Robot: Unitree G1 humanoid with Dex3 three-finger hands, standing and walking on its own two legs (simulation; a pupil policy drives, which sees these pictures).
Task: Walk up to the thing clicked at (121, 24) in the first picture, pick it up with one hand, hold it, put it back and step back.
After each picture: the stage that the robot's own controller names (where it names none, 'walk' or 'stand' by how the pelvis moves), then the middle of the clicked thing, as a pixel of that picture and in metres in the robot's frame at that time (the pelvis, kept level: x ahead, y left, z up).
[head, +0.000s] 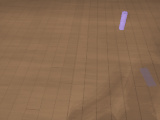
stand; (123, 20) +1.87 -0.50 -0.65
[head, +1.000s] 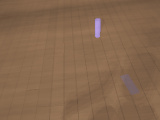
walk; (97, 28) +1.76 -0.03 -0.63
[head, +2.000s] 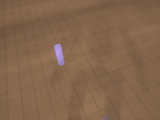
walk; (59, 55) +1.17 +0.33 -0.65
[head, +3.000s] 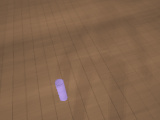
walk; (61, 90) +0.75 +0.28 -0.65
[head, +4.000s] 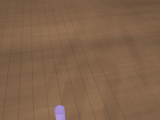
walk; (60, 117) +0.54 +0.19 -0.63
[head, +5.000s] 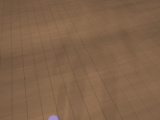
stand; out of the picture +0.45 +0.24 -0.65
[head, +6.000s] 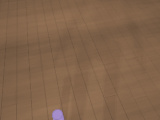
stand; out of the picture +0.43 +0.19 -0.65
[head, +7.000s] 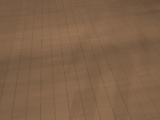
stand; out of the picture +0.39 +0.17 -0.65
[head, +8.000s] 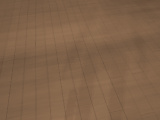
stand; out of the picture +0.40 +0.19 -0.66
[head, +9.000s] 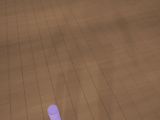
stand; (54, 115) +0.46 +0.21 -0.64
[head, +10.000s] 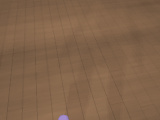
stand; out of the picture +0.43 +0.16 -0.65
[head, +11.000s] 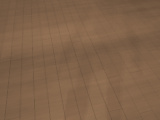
stand; out of the picture +0.40 +0.17 -0.66
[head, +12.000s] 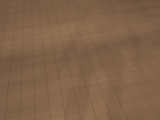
stand; out of the picture +0.41 +0.17 -0.66
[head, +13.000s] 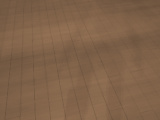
stand; out of the picture +0.39 +0.17 -0.66
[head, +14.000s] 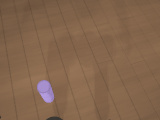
go down; (46, 92) +0.43 +0.20 -0.47
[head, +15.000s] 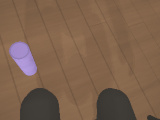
go down; (25, 61) +0.47 +0.25 -0.27
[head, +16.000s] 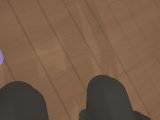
close in; out of the picture +0.44 +0.28 -0.18
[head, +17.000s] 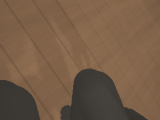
close; out of the picture +0.43 +0.30 -0.16
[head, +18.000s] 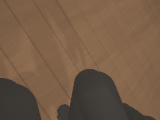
lift; out of the picture +0.41 +0.31 -0.16
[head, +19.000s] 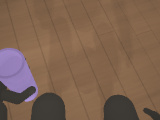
lift; (20, 80) +0.33 +0.22 -0.02
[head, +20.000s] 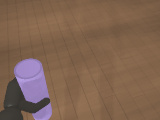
hold; (36, 94) +0.32 +0.17 +0.04
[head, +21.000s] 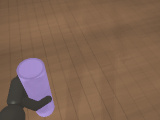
hold; (39, 91) +0.32 +0.17 +0.04
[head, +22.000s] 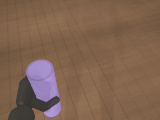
crouch; (47, 92) +0.33 +0.14 +0.03
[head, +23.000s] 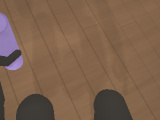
crouch; (5, 47) +0.46 +0.23 -0.04
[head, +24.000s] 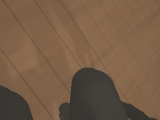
lower; out of the picture +0.43 +0.32 -0.16
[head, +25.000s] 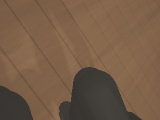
lower; out of the picture +0.44 +0.33 -0.16
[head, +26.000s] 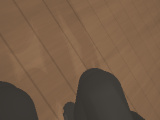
lower; out of the picture +0.42 +0.32 -0.16
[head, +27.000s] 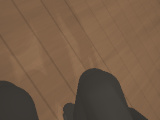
lower; out of the picture +0.41 +0.32 -0.16
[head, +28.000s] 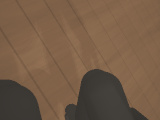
loosen; out of the picture +0.40 +0.29 -0.16
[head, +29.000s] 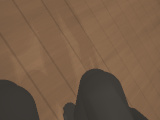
rise; out of the picture +0.41 +0.30 -0.17
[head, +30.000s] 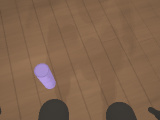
walk; (46, 77) +0.45 +0.23 -0.38
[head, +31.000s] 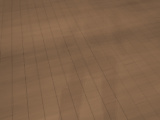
stand; out of the picture +0.39 +0.18 -0.59
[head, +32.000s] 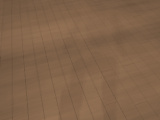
stand; out of the picture +0.39 +0.19 -0.60
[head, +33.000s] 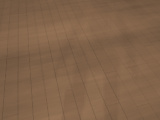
stand; out of the picture +0.40 +0.18 -0.64
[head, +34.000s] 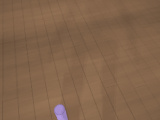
walk; (61, 115) +0.44 +0.18 -0.64
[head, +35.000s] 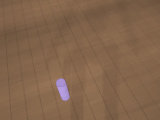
walk; (63, 90) +0.61 +0.22 -0.62
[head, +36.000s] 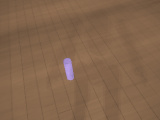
walk; (68, 69) +0.94 +0.24 -0.64
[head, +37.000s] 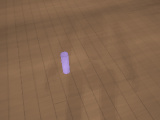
stand; (65, 63) +1.04 +0.21 -0.65
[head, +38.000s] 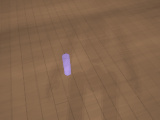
stand; (66, 64) +1.07 +0.20 -0.66
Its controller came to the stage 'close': yes
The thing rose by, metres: 0.67
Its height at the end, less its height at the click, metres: +0.00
